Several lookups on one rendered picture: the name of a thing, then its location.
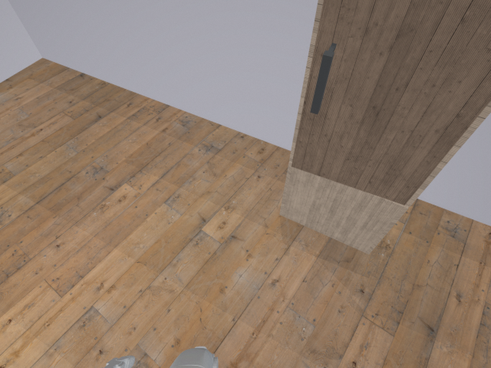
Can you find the left robot thigh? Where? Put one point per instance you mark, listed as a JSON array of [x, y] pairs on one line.
[[195, 358]]

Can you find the cupboard door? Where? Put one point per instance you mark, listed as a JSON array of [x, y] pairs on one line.
[[407, 79]]

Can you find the handle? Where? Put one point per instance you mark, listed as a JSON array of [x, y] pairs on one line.
[[322, 78]]

